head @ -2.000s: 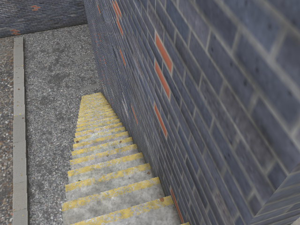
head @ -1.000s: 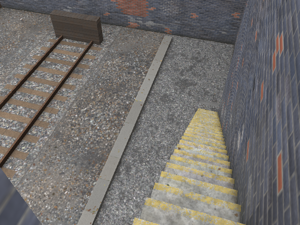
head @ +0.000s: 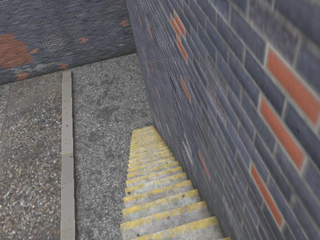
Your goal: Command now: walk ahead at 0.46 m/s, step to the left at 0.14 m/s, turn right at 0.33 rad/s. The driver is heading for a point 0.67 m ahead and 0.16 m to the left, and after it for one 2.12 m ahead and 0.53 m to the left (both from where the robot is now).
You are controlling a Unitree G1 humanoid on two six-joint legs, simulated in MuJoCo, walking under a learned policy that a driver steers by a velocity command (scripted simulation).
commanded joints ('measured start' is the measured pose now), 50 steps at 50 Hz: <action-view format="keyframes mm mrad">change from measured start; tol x64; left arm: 1 67 146 40 -18 9 17 19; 50 195 9 9 94 62 -18 -46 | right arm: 1 -30 -57 -37 -6 24 -2 0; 4 781 -123 -87 310 54 -13 -9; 12 19 -104 15 172 70 3 -102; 50 611 -265 -53 320 64 -14 22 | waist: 1 18 -188 185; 50 -86 286 -49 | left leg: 1 -203 33 11 -128 -382 0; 6 1096 269 -177 -25 939 317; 12 -89 105 -95 -293 97 263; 20 286 -28 -109 90 -726 166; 24 196 -99 -80 633 -426 80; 27 -422 -271 -170 1393 -1419 -16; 38 -5 -22 -157 144 50 -52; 47 596 79 85 -516 -425 45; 50 928 278 -131 64 932 129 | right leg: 1 118 -257 365 -55 1059 -140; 3 -211 -188 201 371 1424 -66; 5 -1043 161 81 1281 -127 81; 13 83 -110 -48 -37 982 116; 18 -423 -191 49 -909 1344 95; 26 642 -354 42 -674 1758 -108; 31 -50 -535 426 -918 718 -276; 45 -312 -267 -5 -83 512 -50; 50 -899 13 -8 1176 -10 70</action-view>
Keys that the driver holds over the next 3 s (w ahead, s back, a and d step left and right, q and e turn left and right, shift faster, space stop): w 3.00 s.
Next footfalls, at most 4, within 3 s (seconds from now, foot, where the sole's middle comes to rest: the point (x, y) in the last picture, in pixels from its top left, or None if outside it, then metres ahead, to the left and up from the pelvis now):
0.08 left None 0.10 0.15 -0.86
0.50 right None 0.37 -0.02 -1.07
0.96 left None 0.51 0.33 -1.27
1.44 right None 0.81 0.12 -1.48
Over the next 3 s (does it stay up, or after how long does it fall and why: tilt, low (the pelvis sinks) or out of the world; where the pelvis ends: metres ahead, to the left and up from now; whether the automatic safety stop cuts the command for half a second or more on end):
stays up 1.37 0.40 -1.20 its command is cut before an obstacle from the start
